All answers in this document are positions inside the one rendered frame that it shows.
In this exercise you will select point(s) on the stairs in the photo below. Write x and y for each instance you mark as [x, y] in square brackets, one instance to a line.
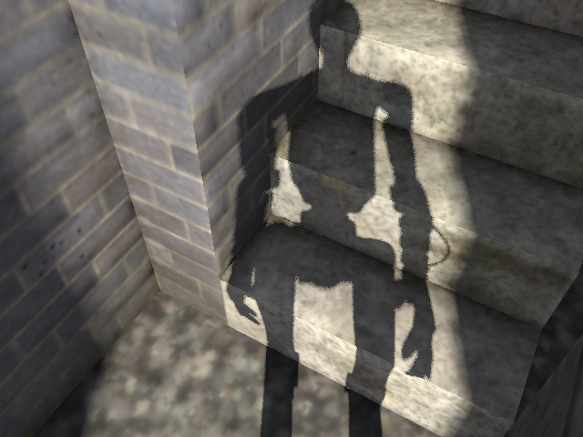
[427, 209]

